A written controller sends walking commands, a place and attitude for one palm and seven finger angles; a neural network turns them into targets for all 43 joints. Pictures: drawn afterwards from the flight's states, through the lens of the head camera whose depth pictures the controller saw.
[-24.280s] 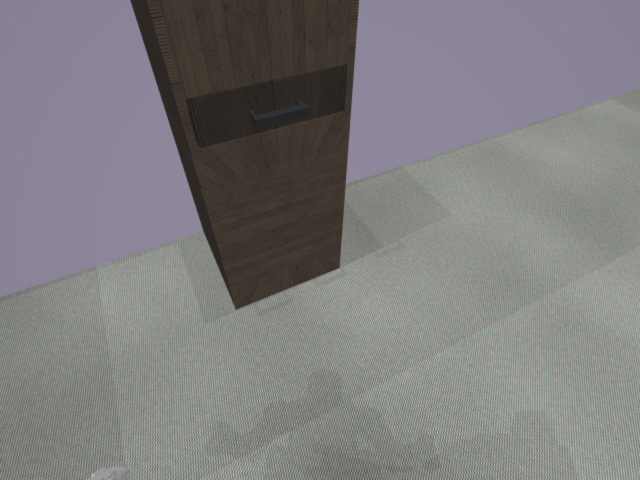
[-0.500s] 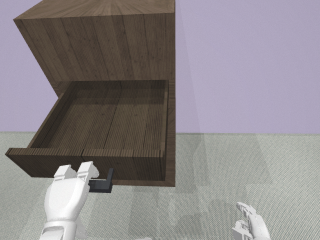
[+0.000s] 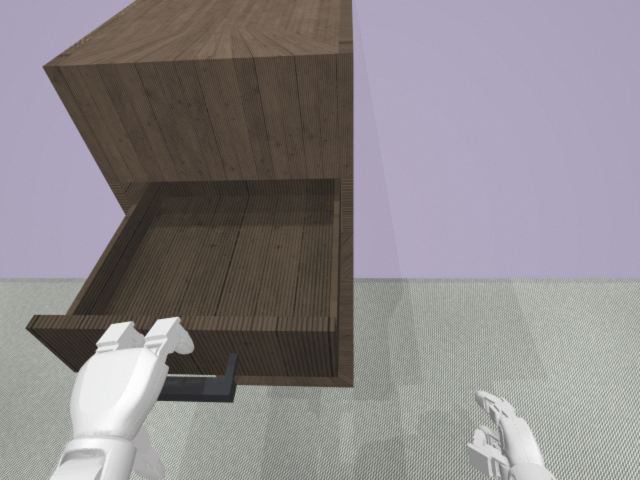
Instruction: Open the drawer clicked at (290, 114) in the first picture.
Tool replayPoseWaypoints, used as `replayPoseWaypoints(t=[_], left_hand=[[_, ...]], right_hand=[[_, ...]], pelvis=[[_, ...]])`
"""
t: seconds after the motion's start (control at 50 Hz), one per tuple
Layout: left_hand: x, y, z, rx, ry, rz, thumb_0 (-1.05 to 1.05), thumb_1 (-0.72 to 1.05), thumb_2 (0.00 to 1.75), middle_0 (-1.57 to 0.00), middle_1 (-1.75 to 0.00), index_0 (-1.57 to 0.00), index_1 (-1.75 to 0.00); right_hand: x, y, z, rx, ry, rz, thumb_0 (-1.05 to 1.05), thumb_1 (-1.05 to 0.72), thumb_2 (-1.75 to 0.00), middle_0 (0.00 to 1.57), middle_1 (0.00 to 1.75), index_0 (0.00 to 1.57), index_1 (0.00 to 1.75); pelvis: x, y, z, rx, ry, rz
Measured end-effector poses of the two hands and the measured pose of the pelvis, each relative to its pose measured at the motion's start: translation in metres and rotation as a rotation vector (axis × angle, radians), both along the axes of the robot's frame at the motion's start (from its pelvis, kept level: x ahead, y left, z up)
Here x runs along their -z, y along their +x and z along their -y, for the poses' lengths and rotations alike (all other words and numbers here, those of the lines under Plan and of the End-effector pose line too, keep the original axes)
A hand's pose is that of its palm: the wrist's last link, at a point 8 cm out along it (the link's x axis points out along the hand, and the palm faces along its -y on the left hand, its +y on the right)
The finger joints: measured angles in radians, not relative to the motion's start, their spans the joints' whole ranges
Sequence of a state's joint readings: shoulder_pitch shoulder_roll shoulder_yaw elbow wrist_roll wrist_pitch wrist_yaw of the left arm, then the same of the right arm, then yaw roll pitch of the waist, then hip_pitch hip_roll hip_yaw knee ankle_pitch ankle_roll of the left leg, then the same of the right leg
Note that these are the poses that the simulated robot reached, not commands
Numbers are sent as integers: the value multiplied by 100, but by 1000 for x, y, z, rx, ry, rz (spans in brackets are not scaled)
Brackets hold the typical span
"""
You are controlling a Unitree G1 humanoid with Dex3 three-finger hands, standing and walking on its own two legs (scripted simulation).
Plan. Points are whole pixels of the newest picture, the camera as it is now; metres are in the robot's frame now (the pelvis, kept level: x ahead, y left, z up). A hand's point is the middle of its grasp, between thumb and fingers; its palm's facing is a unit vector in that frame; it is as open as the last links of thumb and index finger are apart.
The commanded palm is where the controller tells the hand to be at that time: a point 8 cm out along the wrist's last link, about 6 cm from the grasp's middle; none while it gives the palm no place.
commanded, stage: lift the hand off the handle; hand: left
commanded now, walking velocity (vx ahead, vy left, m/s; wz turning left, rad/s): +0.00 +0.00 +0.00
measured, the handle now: (183, 374) +0.23 +0.22 +0.02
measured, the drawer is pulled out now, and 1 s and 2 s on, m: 0.30 0.30 0.30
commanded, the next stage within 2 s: draw the hand back to the body in 0.74 s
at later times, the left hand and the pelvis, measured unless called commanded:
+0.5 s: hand (143, 345) +0.21 +0.21 +0.14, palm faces +0.14 -0.16 -0.98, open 13.8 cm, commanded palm +0.16 +0.21 +0.20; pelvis +0.00 +0.01 +0.02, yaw +0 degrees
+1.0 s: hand (130, 338) +0.20 +0.22 +0.16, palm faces +0.13 -0.12 -0.98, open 13.8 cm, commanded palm +0.16 +0.22 +0.21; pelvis +0.00 +0.00 +0.02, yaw +0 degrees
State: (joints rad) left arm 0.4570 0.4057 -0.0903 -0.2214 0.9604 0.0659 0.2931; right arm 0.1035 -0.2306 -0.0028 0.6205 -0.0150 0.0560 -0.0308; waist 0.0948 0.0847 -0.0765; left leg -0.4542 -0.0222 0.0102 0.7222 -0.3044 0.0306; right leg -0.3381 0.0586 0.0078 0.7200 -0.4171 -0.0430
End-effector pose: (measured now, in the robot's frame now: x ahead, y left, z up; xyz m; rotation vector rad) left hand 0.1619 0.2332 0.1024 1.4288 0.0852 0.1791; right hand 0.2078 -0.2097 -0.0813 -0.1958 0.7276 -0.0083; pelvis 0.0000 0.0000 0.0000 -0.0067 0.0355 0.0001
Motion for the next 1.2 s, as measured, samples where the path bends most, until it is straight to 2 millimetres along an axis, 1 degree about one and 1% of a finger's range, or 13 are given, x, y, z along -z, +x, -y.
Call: replayPoseWaypoints(t=[0.18,0.3,0.38,0.48,0.68,0.76,0.84,0.94,1.1,1.2], left_hand=[[-27,1,1,-3,-15,22,0,-49,30,-38,-123,-41,-124],[-57,11,8,22,-17,97,0,-49,30,-36,-122,-36,-121],[-70,18,11,22,-21,101,0,-49,30,-34,-121,-34,-121],[-82,17,15,37,-27,79,0,-49,30,-33,-120,-33,-120],[-107,9,8,19,-9,106,0,-50,30,-32,-120,-32,-120],[-107,9,7,7,-13,84,0,-50,30,-32,-120,-32,-120],[-102,12,13,31,-17,56,0,-50,30,-32,-120,-32,-120],[-102,13,19,72,-7,64,0,-50,30,-32,-120,-32,-120],[-103,10,-1,-6,12,55,0,-49,30,-32,-120,-32,-120],[-98,6,-2,-2,4,25,0,-49,30,-32,-120,-32,-120]], right_hand=[[-6,10,-22,-50,38,5,1,-90,-90,20,30,20,30],[-12,16,-36,-82,68,8,1,-90,-90,20,30,20,30],[-18,19,-42,-95,97,10,1,-90,-90,20,30,20,30],[-26,22,-43,-104,116,29,1,-90,-90,20,30,20,30],[-32,25,-30,-111,84,37,1,-90,-90,20,30,20,30],[-32,24,-25,-108,79,35,1,-90,-90,20,30,20,30],[-32,21,-23,-105,73,36,1,-90,-90,20,30,20,30],[-30,17,-20,-97,76,34,1,-90,-90,20,30,20,30],[-23,12,-15,-90,74,7,1,-90,-90,20,30,20,30],[-22,13,-11,-87,56,8,1,-90,-90,20,30,20,30]], pelvis=[[-6,2,-7,-5,-2,29],[-11,3,-9,-6,-1,50],[-14,3,-10,-1,2,64],[-18,4,-9,6,4,80],[-22,0,-3,-3,1,109],[-23,-2,-1,-7,2,113],[-23,-3,1,-7,3,114],[-23,-3,3,0,3,110],[-23,0,6,-4,4,104],[-22,2,5,-9,3,95]])
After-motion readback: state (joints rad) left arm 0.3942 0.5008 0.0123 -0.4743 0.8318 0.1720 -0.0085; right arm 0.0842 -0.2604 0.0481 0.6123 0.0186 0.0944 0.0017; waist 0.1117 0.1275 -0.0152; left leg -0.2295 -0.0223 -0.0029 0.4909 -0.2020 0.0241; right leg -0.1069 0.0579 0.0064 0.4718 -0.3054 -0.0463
